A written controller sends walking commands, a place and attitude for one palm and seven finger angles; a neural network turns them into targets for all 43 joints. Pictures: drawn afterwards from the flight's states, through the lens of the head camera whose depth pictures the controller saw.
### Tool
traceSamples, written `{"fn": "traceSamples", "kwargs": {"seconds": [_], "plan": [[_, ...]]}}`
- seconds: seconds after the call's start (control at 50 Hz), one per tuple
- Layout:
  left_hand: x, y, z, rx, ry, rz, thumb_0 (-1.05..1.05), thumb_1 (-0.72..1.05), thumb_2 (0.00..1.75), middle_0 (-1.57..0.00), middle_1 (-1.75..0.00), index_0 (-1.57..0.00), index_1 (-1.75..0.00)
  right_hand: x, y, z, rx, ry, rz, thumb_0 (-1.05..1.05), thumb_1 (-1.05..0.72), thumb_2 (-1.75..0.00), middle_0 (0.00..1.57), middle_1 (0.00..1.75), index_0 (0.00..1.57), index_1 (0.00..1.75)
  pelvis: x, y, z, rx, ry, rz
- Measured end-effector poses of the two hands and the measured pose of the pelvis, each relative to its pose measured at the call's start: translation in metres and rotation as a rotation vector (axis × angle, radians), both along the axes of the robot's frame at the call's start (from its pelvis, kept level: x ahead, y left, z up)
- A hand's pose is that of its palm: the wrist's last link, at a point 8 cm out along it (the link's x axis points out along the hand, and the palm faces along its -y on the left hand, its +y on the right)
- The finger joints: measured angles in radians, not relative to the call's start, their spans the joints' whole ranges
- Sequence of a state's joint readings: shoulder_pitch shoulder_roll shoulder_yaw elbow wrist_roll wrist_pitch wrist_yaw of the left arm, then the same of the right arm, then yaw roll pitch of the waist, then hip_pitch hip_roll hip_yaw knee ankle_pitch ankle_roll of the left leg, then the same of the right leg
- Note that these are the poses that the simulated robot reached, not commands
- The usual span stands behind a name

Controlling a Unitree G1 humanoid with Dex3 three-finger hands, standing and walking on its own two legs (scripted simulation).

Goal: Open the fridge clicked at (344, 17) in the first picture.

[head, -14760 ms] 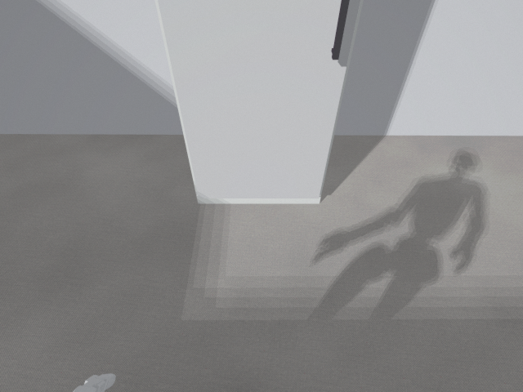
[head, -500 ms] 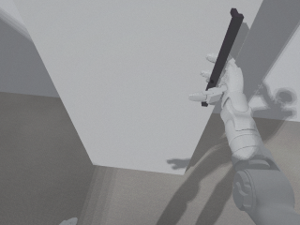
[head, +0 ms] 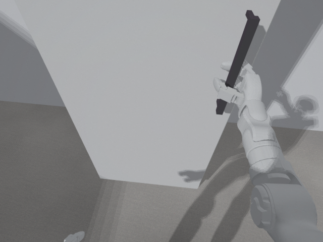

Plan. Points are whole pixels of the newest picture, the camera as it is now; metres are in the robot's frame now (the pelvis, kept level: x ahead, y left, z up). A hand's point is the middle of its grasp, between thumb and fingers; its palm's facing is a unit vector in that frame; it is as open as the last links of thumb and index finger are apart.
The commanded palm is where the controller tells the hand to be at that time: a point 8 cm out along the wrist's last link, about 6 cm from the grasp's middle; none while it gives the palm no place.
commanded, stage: grip the handle and tug to test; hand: right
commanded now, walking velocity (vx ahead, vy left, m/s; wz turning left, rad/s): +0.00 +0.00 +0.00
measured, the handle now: (232, 70) +0.51 -0.11 +0.18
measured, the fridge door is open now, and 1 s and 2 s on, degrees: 0 0 18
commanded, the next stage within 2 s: pull the door a little, standing still in 0.82 s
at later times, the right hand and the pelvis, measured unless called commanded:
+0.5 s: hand (223, 88) +0.46 -0.09 +0.16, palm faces +0.00 +1.00 +0.01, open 5.4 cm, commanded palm +0.43 -0.14 +0.16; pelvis +0.00 +0.00 +0.00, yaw -1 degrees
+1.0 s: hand (223, 88) +0.46 -0.09 +0.16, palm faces -0.02 +1.00 +0.02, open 5.5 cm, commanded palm +0.42 -0.14 +0.16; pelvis +0.03 +0.00 +0.00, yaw +1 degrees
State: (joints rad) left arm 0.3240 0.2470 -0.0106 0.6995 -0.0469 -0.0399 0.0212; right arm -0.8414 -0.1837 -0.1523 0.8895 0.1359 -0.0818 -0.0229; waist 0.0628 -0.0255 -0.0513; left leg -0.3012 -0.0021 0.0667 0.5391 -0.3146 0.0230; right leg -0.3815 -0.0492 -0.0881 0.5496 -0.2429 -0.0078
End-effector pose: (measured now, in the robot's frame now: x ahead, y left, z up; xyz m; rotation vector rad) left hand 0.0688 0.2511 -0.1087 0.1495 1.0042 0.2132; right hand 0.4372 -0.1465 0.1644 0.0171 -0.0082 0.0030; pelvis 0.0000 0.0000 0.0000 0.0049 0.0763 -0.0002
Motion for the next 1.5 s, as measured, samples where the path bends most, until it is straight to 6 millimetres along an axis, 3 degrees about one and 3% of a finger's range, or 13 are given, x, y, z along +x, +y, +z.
{"fn": "traceSamples", "kwargs": {"seconds": [0.14,0.74,1.26,1.38,1.5], "plan": [[0.0,0.002,0.0,-0.004,-0.008,0.004,0.01,0.9,0.9,-0.2,-0.3,-0.2,-0.3,0.0,0.001,0.0,-0.008,-0.01,-0.005,0.01,-0.75,-0.84,0.4,1.37,0.39,1.35,0.002,0.002,0.0,-0.001,0.001,0.003],[0.013,0.003,0.001,-0.013,-0.018,0.002,0.01,0.9,0.9,-0.2,-0.3,-0.2,-0.3,0.0,0.001,-0.001,-0.005,-0.011,0.01,0.01,-0.76,-0.82,0.38,1.4,0.38,1.37,0.01,0.004,0.002,-0.005,0.001,0.01],[0.089,-0.004,0.018,-0.035,-0.122,-0.036,0.01,0.9,0.9,-0.2,-0.3,-0.2,-0.3,-0.005,0.001,0.0,0.006,0.004,0.011,0.02,-0.78,-0.8,0.31,1.4,0.34,1.35,0.041,0.006,0.006,-0.016,-0.013,0.024],[0.102,-0.003,0.025,-0.05,-0.148,-0.026,0.01,0.9,0.9,-0.2,-0.3,-0.2,-0.3,-0.019,0.002,-0.001,0.003,-0.014,0.026,0.02,-0.79,-0.8,0.28,1.38,0.29,1.32,0.053,0.008,0.009,-0.021,-0.022,0.054],[0.129,-0.001,0.033,-0.067,-0.201,-0.027,0.01,0.9,0.9,-0.2,-0.3,-0.2,-0.3,-0.055,0.005,-0.002,-0.01,-0.038,0.052,0.01,-0.78,-0.78,0.27,1.36,0.26,1.29,0.068,0.011,0.009,-0.025,-0.022,0.085]]}}
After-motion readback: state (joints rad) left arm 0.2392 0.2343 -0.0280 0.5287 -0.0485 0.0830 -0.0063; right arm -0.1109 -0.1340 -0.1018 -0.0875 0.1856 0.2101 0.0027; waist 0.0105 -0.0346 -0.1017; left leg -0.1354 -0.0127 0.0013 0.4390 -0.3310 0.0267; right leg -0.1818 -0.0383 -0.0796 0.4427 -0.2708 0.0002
